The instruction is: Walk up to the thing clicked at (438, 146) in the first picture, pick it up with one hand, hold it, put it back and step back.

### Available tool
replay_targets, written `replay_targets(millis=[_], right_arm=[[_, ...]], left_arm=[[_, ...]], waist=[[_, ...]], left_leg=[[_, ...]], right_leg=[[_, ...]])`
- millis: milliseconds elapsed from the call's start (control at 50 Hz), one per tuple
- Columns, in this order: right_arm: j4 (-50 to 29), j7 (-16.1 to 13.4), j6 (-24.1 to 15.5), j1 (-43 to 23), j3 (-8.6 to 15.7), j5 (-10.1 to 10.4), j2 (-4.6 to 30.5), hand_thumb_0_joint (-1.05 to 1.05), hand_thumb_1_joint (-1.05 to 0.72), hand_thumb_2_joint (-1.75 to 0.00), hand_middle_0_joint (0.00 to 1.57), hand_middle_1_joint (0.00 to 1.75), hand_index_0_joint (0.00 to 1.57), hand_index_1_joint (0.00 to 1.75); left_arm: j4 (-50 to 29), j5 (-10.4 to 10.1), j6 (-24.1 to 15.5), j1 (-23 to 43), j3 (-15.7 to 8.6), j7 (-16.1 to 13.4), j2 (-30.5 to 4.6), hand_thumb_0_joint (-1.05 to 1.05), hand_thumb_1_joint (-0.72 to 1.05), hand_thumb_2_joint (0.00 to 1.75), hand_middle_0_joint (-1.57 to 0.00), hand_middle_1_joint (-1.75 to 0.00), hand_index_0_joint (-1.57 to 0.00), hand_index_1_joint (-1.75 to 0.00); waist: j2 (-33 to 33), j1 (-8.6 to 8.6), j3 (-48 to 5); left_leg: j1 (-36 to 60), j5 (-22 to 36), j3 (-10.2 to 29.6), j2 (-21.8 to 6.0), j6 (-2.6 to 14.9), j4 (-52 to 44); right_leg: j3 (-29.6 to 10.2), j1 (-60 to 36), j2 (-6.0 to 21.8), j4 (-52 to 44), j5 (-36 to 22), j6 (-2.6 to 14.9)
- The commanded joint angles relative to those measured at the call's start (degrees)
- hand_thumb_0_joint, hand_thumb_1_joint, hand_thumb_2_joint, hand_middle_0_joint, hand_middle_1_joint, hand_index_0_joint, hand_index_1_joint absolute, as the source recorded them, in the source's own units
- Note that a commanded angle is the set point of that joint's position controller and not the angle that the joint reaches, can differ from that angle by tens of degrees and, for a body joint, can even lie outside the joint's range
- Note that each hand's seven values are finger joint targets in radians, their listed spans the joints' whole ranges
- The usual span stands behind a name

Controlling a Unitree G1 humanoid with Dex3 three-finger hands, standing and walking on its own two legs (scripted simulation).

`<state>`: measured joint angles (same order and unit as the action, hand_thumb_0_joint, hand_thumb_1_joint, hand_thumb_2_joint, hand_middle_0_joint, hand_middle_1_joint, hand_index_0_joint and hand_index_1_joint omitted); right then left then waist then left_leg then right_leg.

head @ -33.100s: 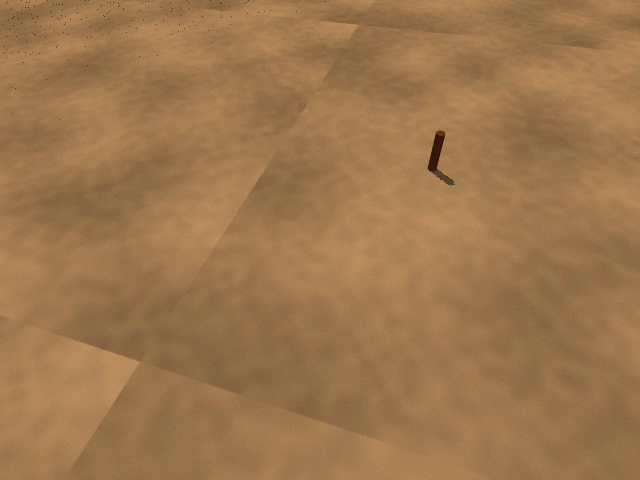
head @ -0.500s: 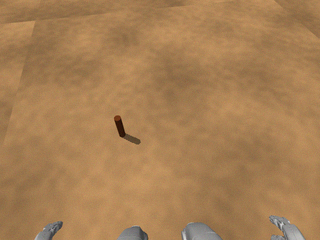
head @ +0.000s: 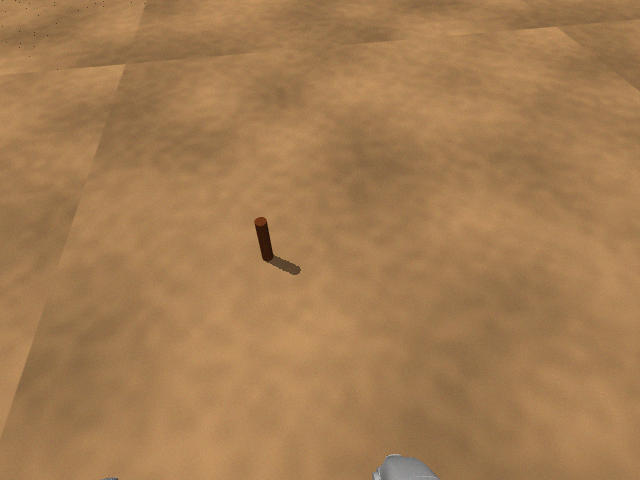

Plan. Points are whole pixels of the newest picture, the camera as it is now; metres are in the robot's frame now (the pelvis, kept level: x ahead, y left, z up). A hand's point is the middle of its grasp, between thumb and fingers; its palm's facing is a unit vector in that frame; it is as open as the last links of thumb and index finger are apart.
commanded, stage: step back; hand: left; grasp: from the side
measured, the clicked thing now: (264, 240) +0.99 +0.23 -0.65
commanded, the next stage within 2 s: stand in 0.84 s
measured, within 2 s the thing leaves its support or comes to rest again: neither
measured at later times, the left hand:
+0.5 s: hand out of the picture +0.08 +0.27 -0.15, palm faces -0.04 -0.94 -0.34, open 7.4 cm
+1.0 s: hand (160, 476) +0.16 +0.24 -0.13, palm faces -0.06 -0.94 -0.34, open 7.4 cm
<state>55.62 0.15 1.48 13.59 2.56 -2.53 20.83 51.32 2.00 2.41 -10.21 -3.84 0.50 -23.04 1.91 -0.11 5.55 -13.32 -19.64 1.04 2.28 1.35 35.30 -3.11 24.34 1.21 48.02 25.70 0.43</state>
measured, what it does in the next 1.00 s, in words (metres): stands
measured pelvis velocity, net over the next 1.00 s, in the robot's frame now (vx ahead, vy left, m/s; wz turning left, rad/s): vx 0.03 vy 0.00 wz -0.04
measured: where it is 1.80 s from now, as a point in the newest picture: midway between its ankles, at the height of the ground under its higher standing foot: outside the picture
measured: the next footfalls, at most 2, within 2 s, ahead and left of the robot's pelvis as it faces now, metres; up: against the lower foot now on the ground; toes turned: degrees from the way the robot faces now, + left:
none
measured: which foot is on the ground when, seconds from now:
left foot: down 0.00-1.00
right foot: down 0.00-1.00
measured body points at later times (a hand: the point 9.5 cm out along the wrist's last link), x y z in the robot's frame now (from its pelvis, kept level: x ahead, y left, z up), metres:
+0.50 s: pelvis +0.01 +0.01 +0.01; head +0.02 +0.02 +0.46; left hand +0.08 +0.32 -0.13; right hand +0.07 -0.30 -0.11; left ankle +0.00 +0.12 -0.72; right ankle +0.02 -0.12 -0.72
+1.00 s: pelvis +0.03 +0.00 +0.02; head +0.04 +0.00 +0.47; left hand +0.16 +0.29 -0.10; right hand +0.11 -0.30 -0.11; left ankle +0.00 +0.12 -0.72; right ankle +0.02 -0.13 -0.72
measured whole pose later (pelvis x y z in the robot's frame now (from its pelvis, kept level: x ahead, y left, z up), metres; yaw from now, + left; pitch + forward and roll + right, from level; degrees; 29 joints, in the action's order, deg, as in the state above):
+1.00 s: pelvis +0.03 +0.00 +0.02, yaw -2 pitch -3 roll +0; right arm 62.1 -0.2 -0.7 3.8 1.1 0.0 19.5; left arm 61.4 0.2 -0.9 -2.6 -0.2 -0.1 -19.5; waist 0.0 0.9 4.0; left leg -5.2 -15.0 -1.2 -0.1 0.0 23.0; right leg -1.2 8.1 0.7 24.4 13.6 -0.7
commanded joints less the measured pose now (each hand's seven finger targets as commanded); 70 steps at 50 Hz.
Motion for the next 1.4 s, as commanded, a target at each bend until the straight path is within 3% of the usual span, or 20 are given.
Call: replay_targets(millis=[0,80,100,120,140,160,260,320,360,380,440,480,520,640,680,800,860,900,1140,1380], right_arm=[[-6.0,-1.0,-4.1,-9.0,3.2,-0.3,15.1,0.00,-0.90,-0.90,0.20,0.30,0.20,0.30],[-5.5,-0.3,-2.5,-7.2,3.3,-0.1,13.9,0.00,-0.90,-0.90,0.20,0.30,0.20,0.30],[-5.3,-0.4,-2.3,-5.5,2.7,0.3,11.9,0.00,-0.90,-0.90,0.20,0.30,0.20,0.30],[-5.7,-0.2,-2.4,-6.3,2.2,0.7,9.6,0.00,-0.90,-0.90,0.20,0.30,0.20,0.30],[-5.1,-0.4,-2.1,-6.4,2.5,0.6,10.5,0.00,-0.90,-0.90,0.20,0.30,0.20,0.30],[-4.3,-0.3,-2.1,-4.3,3.2,0.4,11.9,0.00,-0.90,-0.90,0.20,0.30,0.20,0.30],[-2.0,0.2,-3.3,-1.2,3.0,0.5,10.2,0.00,-0.90,-0.90,0.20,0.30,0.20,0.30],[-0.4,-0.2,-3.8,0.2,3.8,0.1,10.5,0.00,-0.90,-0.90,0.20,0.30,0.20,0.30],[-1.0,-0.6,-4.4,-2.7,4.1,0.0,14.8,0.00,-0.90,-0.90,0.20,0.30,0.20,0.30],[-1.8,-0.4,-4.5,-5.1,4.3,0.3,16.3,0.00,-0.90,-0.90,0.20,0.30,0.20,0.30],[-1.6,-0.5,-5.1,-7.6,3.5,0.2,13.7,0.00,-0.90,-0.90,0.20,0.30,0.20,0.30],[-1.0,-0.5,-4.7,-7.3,2.7,1.1,12.2,0.00,-0.90,-0.90,0.20,0.30,0.20,0.30],[-1.1,-0.9,-4.4,-5.7,2.6,2.0,11.0,0.00,-0.90,-0.90,0.20,0.30,0.20,0.30],[0.3,-1.3,-4.2,-7.2,2.7,1.6,11.7,0.00,-0.90,-0.90,0.20,0.30,0.20,0.30],[0.7,-1.3,-4.2,-7.5,2.6,1.7,11.4,0.00,-0.90,-0.90,0.20,0.30,0.20,0.30],[1.4,-1.2,-3.8,-9.6,2.5,1.4,10.9,0.00,-0.90,-0.90,0.20,0.30,0.20,0.30],[2.4,-1.0,-3.9,-10.7,1.5,2.5,11.2,0.00,-0.90,-0.90,0.20,0.30,0.20,0.30],[3.1,-1.1,-3.8,-11.0,1.2,2.5,10.8,0.00,-0.90,-0.90,0.20,0.30,0.20,0.30],[5.8,-0.4,-3.5,-12.8,0.3,2.2,10.2,0.00,-0.90,-0.90,0.20,0.30,0.20,0.30],[7.0,-0.1,-3.4,-10.9,0.3,2.0,10.9,0.00,-0.90,-0.90,0.20,0.30,0.20,0.30]], left_arm=[[-1.9,-1.2,-2.0,0.0,-2.8,0.4,-10.7,0.00,0.90,0.90,-0.20,-0.30,-0.20,-0.30],[0.2,-0.3,-3.4,-1.6,-2.8,0.3,-8.4,0.00,0.90,0.90,-0.20,-0.30,-0.20,-0.30],[0.9,0.2,-4.0,-2.6,-3.1,-0.2,-9.8,0.00,0.90,0.90,-0.20,-0.30,-0.20,-0.30],[0.7,0.6,-4.5,-2.0,-3.6,-0.5,-12.6,0.00,0.90,0.90,-0.20,-0.30,-0.20,-0.30],[0.8,0.7,-4.9,-1.9,-3.9,-0.3,-15.7,0.00,0.90,0.90,-0.20,-0.30,-0.20,-0.30],[-0.4,0.5,-5.1,1.3,-4.0,-0.3,-16.1,0.00,0.90,0.90,-0.20,-0.30,-0.20,-0.30],[0.0,0.1,-5.4,2.9,-3.0,-0.3,-13.4,0.00,0.90,0.90,-0.20,-0.30,-0.20,-0.30],[0.0,-0.3,-4.4,3.6,-1.1,0.0,-10.6,0.00,0.90,0.90,-0.20,-0.30,-0.20,-0.30],[0.3,-1.6,-4.2,3.7,-0.1,0.1,-7.2,0.00,0.90,0.90,-0.20,-0.30,-0.20,-0.30],[0.9,-1.0,-4.2,3.2,-0.9,-0.2,-9.8,0.00,0.90,0.90,-0.20,-0.30,-0.20,-0.30],[2.1,-1.2,-5.0,1.9,-0.6,-0.3,-8.2,0.00,0.90,0.90,-0.20,-0.30,-0.20,-0.30],[3.5,-1.4,-5.7,0.6,-0.8,-0.7,-8.4,0.00,0.90,0.90,-0.20,-0.30,-0.20,-0.30],[3.4,-1.6,-5.9,0.9,-1.0,-0.9,-10.7,0.00,0.90,0.90,-0.20,-0.30,-0.20,-0.30],[3.1,-1.4,-5.0,5.4,-0.2,-1.1,-9.7,0.00,0.90,0.90,-0.20,-0.30,-0.20,-0.30],[3.5,-1.5,-5.0,5.9,-0.2,-1.2,-9.7,0.00,0.90,0.90,-0.20,-0.30,-0.20,-0.30],[4.2,-1.3,-4.9,7.2,-0.4,-1.4,-10.7,0.00,0.90,0.90,-0.20,-0.30,-0.20,-0.30],[5.7,-2.3,-4.5,8.1,1.0,-1.5,-8.4,0.00,0.90,0.90,-0.20,-0.30,-0.20,-0.30],[6.5,-2.1,-4.4,8.6,1.1,-1.6,-8.8,0.00,0.90,0.90,-0.20,-0.30,-0.20,-0.30],[10.0,-1.7,-4.6,9.4,1.5,-1.0,-9.0,0.00,0.90,0.90,-0.20,-0.30,-0.20,-0.30],[11.0,-1.6,-4.8,7.4,1.9,-0.8,-8.9,0.00,0.90,0.90,-0.20,-0.30,-0.20,-0.30]], waist=[[-9.1,-1.76,-1.1],[-10.4,-1.52,-1.8],[-6.6,-1.81,-2.6],[1.2,-2.32,-1.8],[6.1,-2.33,-1.3],[4.9,-0.90,0.9],[7.2,-0.40,-2.7],[3.9,1.79,-3.4],[-7.9,1.20,-3.5],[-7.1,0.66,-1.9],[-10.1,-0.96,-3.1],[-10.4,-1.55,-6.7],[-6.7,-0.44,-11.0],[-2.6,-0.17,-9.7],[-1.9,-0.28,-9.7],[0.3,-0.23,-9.3],[-1.6,0.08,-10.1],[-1.4,0.31,-10.0],[-2.2,0.23,-6.0],[-1.8,0.48,-6.5]], left_leg=[[-8.8,-14.4,14.3,-14.0,6.95,-19.0],[-8.9,-14.2,9.7,-11.3,4.37,-13.1],[-11.8,-11.9,8.2,-9.8,2.99,-8.3],[-18.8,-14.0,5.4,-4.7,0.12,-2.1],[-12.8,-13.5,1.9,-1.5,-0.95,8.0],[-10.9,-10.9,3.1,-3.0,-1.56,12.3],[-4.1,-6.2,0.4,-3.6,-0.96,2.4],[8.0,0.9,1.3,-2.9,0.00,-10.4],[4.1,-15.2,21.6,-16.5,5.53,-21.8],[-1.6,-16.7,23.1,-20.0,8.43,-22.9],[3.1,11.4,13.3,-15.8,6.01,-15.9],[3.0,31.8,6.0,-11.6,2.37,-8.9],[2.9,28.0,2.6,-7.9,0.16,-6.6],[4.1,25.8,4.1,-9.6,2.04,-8.3],[4.7,29.0,3.3,-9.2,1.70,-7.7],[3.3,21.2,1.4,-7.9,1.11,-7.7],[9.0,33.2,3.8,-9.8,0.58,-12.0],[9.9,32.9,3.3,-9.8,0.19,-13.5],[8.3,12.3,3.4,-9.4,-0.77,-21.8],[8.2,10.5,3.8,-9.7,-0.42,-21.4]], right_leg=[[-0.6,-5.0,0.6,-1.1,-1.8,0.21],[3.5,-16.3,-3.1,-22.9,-5.3,1.21],[-0.9,-21.5,-1.5,-26.5,-6.5,1.51],[-15.4,-20.4,5.4,-29.4,5.5,4.97],[-26.5,-10.0,14.3,-36.2,22.7,9.62],[-28.4,-5.7,17.2,-37.5,26.1,11.51],[-15.7,-7.0,11.5,-32.4,8.0,8.31],[-7.8,0.6,6.7,-25.9,0.8,4.67],[0.0,2.1,-1.2,-13.2,-1.1,0.88],[0.7,-2.3,0.0,-8.8,-0.1,0.60],[1.2,-5.6,0.3,-15.0,-3.8,1.12],[0.1,-14.9,1.2,-23.0,-21.2,1.18],[-3.1,-19.4,4.1,-19.7,-32.2,3.22],[-1.4,-16.4,3.7,-17.1,-29.8,3.23],[-2.0,-16.9,4.1,-17.3,-32.2,3.03],[-4.2,-18.2,5.8,-19.7,-31.3,3.82],[-2.6,-19.3,5.5,-22.3,-40.3,1.87],[-2.5,-20.7,5.8,-23.8,-40.1,1.70],[-3.2,-18.5,5.6,-32.5,-21.0,0.64],[-3.6,-17.0,5.8,-33.5,-18.7,0.62]])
